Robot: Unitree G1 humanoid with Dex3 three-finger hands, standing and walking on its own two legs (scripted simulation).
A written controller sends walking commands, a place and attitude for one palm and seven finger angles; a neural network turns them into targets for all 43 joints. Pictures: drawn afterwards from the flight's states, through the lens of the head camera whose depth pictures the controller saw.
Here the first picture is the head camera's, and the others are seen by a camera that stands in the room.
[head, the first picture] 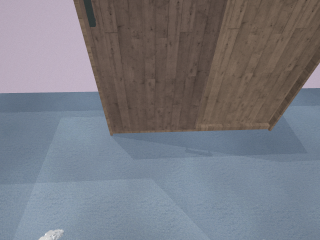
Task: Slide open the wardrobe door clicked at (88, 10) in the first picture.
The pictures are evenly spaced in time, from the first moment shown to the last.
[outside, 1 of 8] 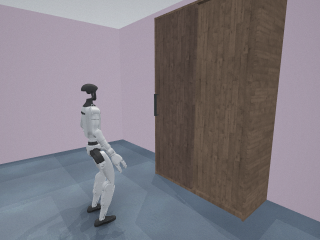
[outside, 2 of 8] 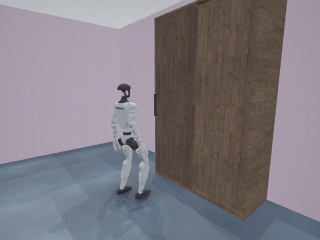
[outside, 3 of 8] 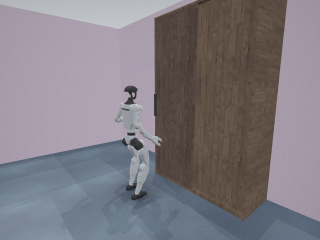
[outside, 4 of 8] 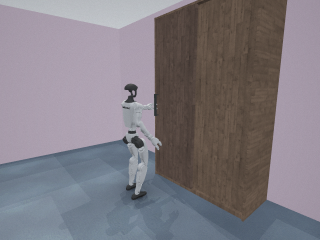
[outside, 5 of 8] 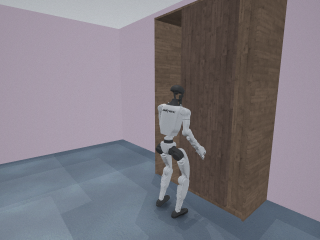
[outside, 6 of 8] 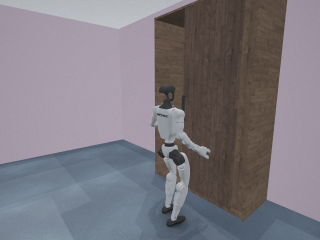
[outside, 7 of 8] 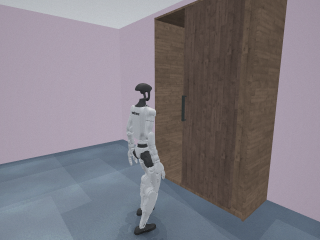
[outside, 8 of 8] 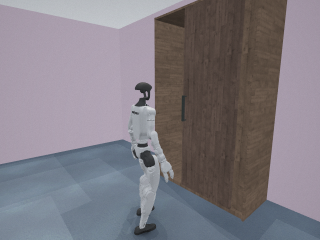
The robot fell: no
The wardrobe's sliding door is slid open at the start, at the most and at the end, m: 0.00 0.51 0.50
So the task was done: yes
